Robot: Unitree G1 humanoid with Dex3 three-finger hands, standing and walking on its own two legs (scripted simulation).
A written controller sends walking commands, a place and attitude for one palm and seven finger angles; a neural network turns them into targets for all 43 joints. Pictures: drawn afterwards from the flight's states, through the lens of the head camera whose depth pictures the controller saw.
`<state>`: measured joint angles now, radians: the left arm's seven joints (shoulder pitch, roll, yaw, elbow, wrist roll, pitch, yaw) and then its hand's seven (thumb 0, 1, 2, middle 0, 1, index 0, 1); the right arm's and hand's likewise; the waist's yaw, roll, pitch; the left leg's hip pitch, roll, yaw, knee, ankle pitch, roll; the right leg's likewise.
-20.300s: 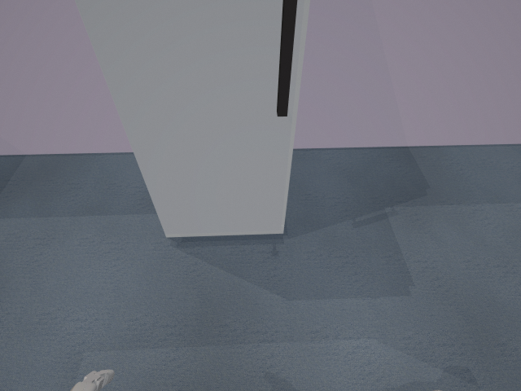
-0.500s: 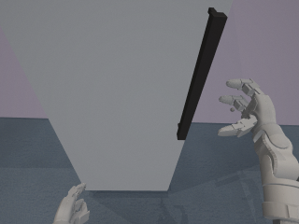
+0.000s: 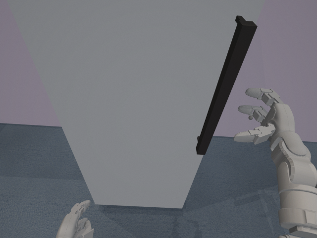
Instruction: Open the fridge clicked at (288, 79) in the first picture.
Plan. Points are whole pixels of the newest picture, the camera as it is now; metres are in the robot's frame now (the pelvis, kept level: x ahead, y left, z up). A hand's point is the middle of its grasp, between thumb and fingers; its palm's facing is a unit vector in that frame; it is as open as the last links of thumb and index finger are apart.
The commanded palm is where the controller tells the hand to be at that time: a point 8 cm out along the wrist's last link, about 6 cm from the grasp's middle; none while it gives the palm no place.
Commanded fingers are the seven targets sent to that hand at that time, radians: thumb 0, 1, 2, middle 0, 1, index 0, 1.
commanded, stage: move the hooked fingers beside the handle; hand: right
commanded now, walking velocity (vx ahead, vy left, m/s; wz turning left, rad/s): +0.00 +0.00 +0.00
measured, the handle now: (215, 100) +0.43 -0.10 +0.17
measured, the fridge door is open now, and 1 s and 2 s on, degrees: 0 0 0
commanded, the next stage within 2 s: none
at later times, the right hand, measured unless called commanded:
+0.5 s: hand (254, 119) +0.36 -0.18 +0.18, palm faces +0.02 +1.00 -0.01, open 14.0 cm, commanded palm +0.34 -0.23 +0.19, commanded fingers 0.00 0.50 -0.30 0.30 1.20 0.30 1.20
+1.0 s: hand (250, 112) +0.38 -0.18 +0.18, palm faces +0.01 +1.00 -0.01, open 14.0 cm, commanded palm +0.34 -0.22 +0.18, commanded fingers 0.00 0.50 -0.30 0.30 1.20 0.30 1.20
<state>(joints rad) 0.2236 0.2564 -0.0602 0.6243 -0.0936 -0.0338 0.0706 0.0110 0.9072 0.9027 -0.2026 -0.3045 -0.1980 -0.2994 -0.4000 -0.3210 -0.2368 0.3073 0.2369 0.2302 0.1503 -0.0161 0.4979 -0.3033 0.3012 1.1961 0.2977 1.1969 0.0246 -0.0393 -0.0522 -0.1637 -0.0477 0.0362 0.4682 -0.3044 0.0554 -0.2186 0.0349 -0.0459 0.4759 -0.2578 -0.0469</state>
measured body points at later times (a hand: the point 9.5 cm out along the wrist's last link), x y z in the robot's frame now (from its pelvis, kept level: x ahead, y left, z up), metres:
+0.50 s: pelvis -0.01 +0.00 +0.00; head -0.02 +0.01 +0.45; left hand +0.15 +0.23 -0.09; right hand +0.35 -0.24 +0.18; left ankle -0.03 +0.08 -0.74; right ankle +0.00 -0.09 -0.74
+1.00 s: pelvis +0.00 -0.02 +0.00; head -0.02 +0.00 +0.45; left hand +0.15 +0.22 -0.10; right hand +0.38 -0.23 +0.18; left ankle -0.03 +0.08 -0.74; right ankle +0.00 -0.09 -0.74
